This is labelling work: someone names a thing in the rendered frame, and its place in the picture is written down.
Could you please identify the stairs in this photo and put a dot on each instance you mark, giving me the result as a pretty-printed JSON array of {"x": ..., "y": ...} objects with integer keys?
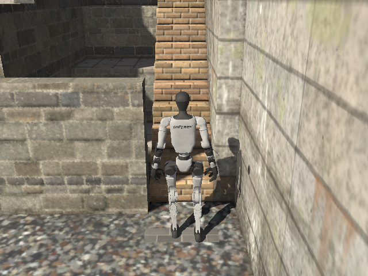
[{"x": 180, "y": 65}]

